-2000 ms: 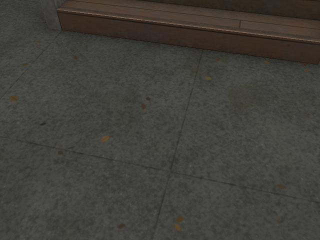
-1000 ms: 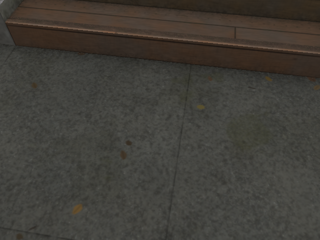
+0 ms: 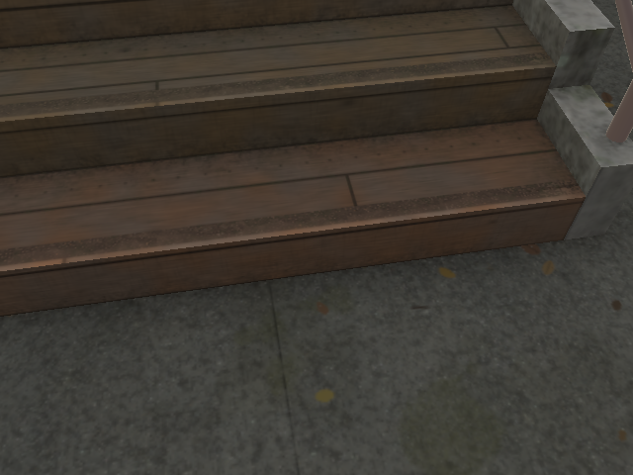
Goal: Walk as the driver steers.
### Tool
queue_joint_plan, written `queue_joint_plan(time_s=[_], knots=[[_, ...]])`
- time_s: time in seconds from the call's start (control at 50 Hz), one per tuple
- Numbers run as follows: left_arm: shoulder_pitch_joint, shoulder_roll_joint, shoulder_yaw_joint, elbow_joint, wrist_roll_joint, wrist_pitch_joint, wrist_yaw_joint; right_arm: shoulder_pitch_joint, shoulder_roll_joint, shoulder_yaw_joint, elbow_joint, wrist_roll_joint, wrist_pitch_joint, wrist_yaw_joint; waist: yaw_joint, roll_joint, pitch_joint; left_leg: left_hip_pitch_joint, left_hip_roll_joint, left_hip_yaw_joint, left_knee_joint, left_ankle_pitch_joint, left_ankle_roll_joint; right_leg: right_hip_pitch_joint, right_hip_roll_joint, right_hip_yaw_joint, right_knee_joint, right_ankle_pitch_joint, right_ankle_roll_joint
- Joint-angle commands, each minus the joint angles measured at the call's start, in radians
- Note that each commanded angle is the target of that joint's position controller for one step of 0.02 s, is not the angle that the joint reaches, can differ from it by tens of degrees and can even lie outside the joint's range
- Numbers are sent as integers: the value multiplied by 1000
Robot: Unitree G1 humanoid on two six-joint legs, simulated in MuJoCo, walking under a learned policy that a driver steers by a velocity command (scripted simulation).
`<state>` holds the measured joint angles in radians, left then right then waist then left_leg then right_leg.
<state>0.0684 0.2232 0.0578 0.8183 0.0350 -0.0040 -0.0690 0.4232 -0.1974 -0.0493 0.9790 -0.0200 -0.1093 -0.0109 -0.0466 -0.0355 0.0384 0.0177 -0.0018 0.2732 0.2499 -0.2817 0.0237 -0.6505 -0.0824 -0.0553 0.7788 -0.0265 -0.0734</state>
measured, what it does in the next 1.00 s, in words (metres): walks ahead: right foot, then left foot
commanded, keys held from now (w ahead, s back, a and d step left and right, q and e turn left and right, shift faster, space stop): w+e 0.18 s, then w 0.16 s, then w+q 0.66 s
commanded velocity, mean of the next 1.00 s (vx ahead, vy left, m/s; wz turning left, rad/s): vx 0.50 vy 0.00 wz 0.02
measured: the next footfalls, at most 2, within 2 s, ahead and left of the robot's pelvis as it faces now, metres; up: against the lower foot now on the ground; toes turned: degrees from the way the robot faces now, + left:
right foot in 0.14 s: +0.22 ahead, -0.10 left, +0.00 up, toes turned -11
left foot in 0.70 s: +0.56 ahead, -0.01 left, +0.00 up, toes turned -1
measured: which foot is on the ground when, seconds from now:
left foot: down 0.00-0.14, up 0.16-0.68, down 0.70-1.00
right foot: up 0.00-0.12, down 0.14-0.70, up 0.72-1.00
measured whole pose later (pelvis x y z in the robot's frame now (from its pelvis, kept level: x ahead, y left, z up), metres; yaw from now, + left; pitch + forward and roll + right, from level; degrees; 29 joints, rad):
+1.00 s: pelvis +0.54 -0.05 +0.00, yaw +6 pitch +1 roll +0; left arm 0.11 0.25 0.01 0.79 0.05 -0.06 -0.01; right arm 0.35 -0.27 -0.07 0.91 0.00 -0.06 0.01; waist -0.04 -0.03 0.05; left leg -0.14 -0.15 -0.08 0.30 -0.17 0.13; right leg -0.63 -0.11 0.06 0.92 -0.18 0.05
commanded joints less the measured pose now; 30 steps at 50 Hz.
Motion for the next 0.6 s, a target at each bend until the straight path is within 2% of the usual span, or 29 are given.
queue_joint_plan(time_s=[0.02, 0.04, 0.08, 0.1, 0.12, 0.14, 0.16, 0.18, 0.2, 0.22, 0.24, 0.26, 0.28, 0.32, 0.4, 0.46, 0.52, 0.56, 0.6], knots=[[-111, 30, -5, -94, 4, -12, -9, 18, -150, -29, -42, 0, -3, -10, 6, 109, 63, 2, 289, -70, -72, 472, 104, 23, 18, -55, -99, -39, -26], [-117, 35, -3, -100, 6, -12, -8, 28, -156, -30, -37, -2, 5, -13, 6, 112, 62, 36, 294, -53, -40, 546, 100, 38, 33, -70, -123, -82, -41], [-77, 50, 5, -97, 11, -11, 0, 32, -184, -37, -31, -3, 21, -18, 29, 136, 25, 83, 296, -15, 92, 847, 88, 129, 95, -109, -153, -188, -76], [-8, 64, 14, -80, 12, -14, 5, 32, -201, -41, -29, -3, 31, -19, 58, 144, -18, 97, 296, -3, 214, 964, 86, 208, 134, -120, -173, -232, -98], [109, 84, 27, -46, 13, -22, 13, 26, -212, -43, -34, 1, 43, -17, 107, 131, -89, 64, 288, 10, 398, 963, 77, 351, 175, -121, -228, -230, -124], [279, 136, 51, 7, 24, -31, 29, 14, -207, -41, -53, 1, 48, -13, 181, 71, -188, -100, 268, 20, 659, 763, 44, 605, 142, -28, -289, -231, -164], [314, 253, 79, 2, 29, -33, 44, 38, -94, -16, -120, 14, 43, 0, 145, -133, -286, -508, 158, 7, 1000, 23, -9, 919, -167, 422, -322, -334, -266], [337, 299, 88, -22, -2, -20, 52, -49, -149, -30, -178, 9, 31, 13, 159, -122, -337, -727, 5, -190, 1188, -284, -40, 985, -287, 830, -489, -282, -350], [312, 263, 78, -2, -9, -12, 61, -161, -160, -31, -199, 9, 22, 18, 159, -7, -193, -822, 75, -268, 1169, -156, -25, 906, -250, 630, -504, -183, -306], [258, 203, 62, 3, -19, -17, 66, -146, -138, -20, -191, 18, 11, 19, 114, 18, -102, -773, 112, -266, 1076, -58, -17, 760, -218, 495, -512, -46, -266], [205, 159, 49, -2, -19, -27, 67, -118, -130, -20, -164, 10, 13, 17, 67, 59, -60, -692, 140, -272, 986, -26, -16, 651, -161, 397, -528, 69, -219], [174, 131, 39, -3, -27, -38, 69, -88, -126, -19, -153, -11, 30, 17, 30, 48, -48, -621, 151, -276, 937, -18, -22, 578, -117, 328, -542, 144, -196], [165, 113, 30, -3, -29, -50, 67, -56, -117, -17, -139, -23, 50, 21, 13, 31, -63, -568, 155, -277, 910, -10, -27, 544, -94, 284, -554, 188, -186], [211, 119, 26, 23, -36, -73, 62, -63, -106, -18, -141, -26, 73, 33, 5, 18, -60, -561, 144, -259, 865, 20, -37, 527, -69, 241, -575, 274, -180], [298, 137, 25, 59, -31, -83, 59, -194, -111, -18, -170, -11, 85, 42, 48, -8, -4, -681, 145, -245, 732, 169, -37, 582, -59, 183, -626, 278, -123], [333, 127, 15, 74, -23, -89, 61, -278, -110, -14, -189, 1, 83, 45, 75, -16, 19, -725, 122, -253, 631, 256, -17, 641, -63, 132, -646, 277, -85], [359, 120, 6, 94, -13, -95, 69, -351, -99, -5, -209, 6, 75, 50, 97, -17, 54, -726, 75, -259, 521, 304, 9, 686, -78, 73, -664, 293, -70], [373, 116, 0, 111, -10, -97, 79, -399, -95, 1, -227, 3, 70, 56, 105, -12, 76, -720, 54, -235, 452, 303, 27, 727, -95, 41, -670, 329, -66], [370, 121, -4, 124, -9, -99, 89, -413, -94, 5, -240, -1, 64, 61, 96, -10, 80, -674, 32, -201, 377, 271, 54, 766, -108, 5, -636, 451, -53]])
Keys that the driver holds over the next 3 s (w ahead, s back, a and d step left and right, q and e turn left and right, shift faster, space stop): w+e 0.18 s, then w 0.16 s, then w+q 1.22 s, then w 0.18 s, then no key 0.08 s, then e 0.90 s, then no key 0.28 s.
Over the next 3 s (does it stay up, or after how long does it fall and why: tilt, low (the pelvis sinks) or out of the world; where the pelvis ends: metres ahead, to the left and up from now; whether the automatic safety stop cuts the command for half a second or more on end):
stays up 0.99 0.31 0.15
